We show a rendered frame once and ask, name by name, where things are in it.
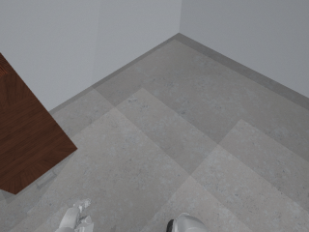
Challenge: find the robot right thigh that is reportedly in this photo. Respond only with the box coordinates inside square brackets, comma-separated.
[172, 216, 210, 232]

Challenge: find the cabinet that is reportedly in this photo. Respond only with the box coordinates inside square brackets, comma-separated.
[0, 52, 77, 195]

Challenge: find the left robot hand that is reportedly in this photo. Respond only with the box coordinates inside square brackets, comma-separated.
[59, 198, 94, 232]

